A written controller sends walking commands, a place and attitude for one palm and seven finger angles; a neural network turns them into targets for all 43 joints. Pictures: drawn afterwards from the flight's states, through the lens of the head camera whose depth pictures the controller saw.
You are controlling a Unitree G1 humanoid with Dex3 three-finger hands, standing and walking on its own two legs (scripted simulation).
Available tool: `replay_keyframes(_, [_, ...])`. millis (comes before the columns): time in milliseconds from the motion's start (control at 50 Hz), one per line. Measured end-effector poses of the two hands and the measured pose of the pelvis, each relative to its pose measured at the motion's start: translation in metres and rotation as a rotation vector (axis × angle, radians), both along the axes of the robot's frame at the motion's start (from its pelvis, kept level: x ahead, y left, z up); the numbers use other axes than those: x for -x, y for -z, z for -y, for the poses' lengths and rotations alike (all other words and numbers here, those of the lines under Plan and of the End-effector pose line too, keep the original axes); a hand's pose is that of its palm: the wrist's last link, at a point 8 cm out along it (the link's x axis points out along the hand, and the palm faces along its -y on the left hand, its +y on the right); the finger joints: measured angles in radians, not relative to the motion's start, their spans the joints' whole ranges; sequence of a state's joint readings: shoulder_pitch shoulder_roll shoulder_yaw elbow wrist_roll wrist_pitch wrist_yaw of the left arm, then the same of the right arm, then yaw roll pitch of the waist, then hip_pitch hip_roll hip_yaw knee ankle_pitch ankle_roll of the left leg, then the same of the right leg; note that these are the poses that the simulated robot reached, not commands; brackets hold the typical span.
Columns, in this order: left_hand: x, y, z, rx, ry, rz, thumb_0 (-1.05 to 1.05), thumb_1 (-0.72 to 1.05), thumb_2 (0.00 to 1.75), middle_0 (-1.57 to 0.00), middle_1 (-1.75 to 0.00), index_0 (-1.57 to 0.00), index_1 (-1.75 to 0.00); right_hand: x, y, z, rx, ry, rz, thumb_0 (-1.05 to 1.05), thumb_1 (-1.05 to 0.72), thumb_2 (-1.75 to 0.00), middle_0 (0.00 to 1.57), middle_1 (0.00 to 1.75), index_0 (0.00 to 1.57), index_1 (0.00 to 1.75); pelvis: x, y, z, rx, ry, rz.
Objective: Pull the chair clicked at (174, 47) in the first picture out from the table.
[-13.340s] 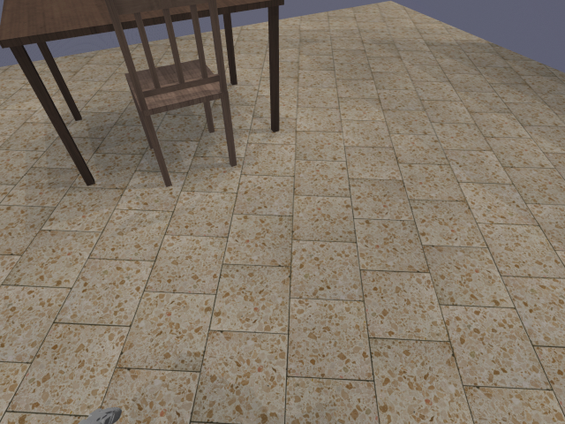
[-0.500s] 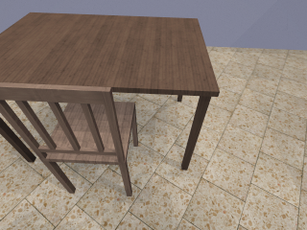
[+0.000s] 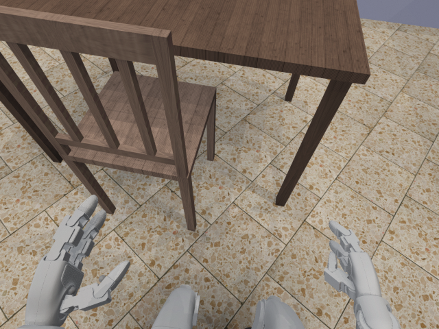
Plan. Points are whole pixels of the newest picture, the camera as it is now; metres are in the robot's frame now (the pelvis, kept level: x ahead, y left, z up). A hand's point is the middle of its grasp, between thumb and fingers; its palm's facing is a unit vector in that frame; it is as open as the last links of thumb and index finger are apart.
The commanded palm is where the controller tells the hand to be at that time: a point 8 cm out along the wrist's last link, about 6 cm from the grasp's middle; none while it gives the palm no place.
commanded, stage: raise the hand toward the chair's back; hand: left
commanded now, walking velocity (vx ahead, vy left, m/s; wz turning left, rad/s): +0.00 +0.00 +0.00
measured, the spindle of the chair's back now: (95, 106) +0.53 +0.36 +0.02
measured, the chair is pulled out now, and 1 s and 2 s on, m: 0.00 0.00 0.00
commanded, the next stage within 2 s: aim the fingers beside a spindle in 1.50 s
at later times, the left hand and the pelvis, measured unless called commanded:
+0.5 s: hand (116, 244) +0.23 +0.20 +0.05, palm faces -0.12 -0.99 -0.05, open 15.1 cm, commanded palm +0.21 +0.26 +0.07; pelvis +0.00 +0.02 +0.01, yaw -1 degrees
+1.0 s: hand (95, 211) +0.26 +0.23 +0.08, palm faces -0.06 -1.00 -0.07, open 16.9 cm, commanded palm +0.24 +0.29 +0.08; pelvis +0.02 +0.03 +0.03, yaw -1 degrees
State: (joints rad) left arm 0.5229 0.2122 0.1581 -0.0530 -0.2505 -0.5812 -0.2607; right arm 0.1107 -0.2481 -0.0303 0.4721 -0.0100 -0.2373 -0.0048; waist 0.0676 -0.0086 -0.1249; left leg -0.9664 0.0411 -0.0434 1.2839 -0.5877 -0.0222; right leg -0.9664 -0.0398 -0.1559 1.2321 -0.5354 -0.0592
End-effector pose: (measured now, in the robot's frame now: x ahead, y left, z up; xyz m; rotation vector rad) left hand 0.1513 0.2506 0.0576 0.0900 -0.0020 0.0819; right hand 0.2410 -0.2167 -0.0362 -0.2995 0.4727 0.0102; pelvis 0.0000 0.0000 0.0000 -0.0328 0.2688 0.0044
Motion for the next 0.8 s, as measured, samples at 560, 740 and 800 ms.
replay_keyframes(560, [-0.067,0.004,-0.003,0.057,0.213,-0.093,-0.01,-0.25,0.41,-0.08,-0.12,-0.09,-0.11,0.071,0.009,0.017,0.025,0.225,-0.153,0.01,-0.91,-0.90,0.20,0.30,0.20,0.30,-0.006,-0.014,-0.024,0.007,0.022,-0.025])
replay_keyframes(740, [-0.074,-0.024,-0.028,0.029,0.107,-0.016,-0.01,-0.43,0.33,-0.07,-0.09,-0.07,-0.09,0.044,-0.004,-0.022,-0.041,0.134,-0.113,0.01,-0.91,-0.90,0.20,0.30,0.20,0.30,-0.014,-0.024,-0.032,0.016,0.010,-0.013])
replay_keyframes(800, [-0.077,-0.014,-0.027,0.028,0.147,-0.070,-0.01,-0.46,0.32,-0.06,-0.09,-0.07,-0.08,0.042,-0.001,-0.028,-0.045,0.112,-0.124,0.01,-0.91,-0.90,0.20,0.30,0.20,0.30,-0.014,-0.024,-0.033,0.018,0.008,-0.015])
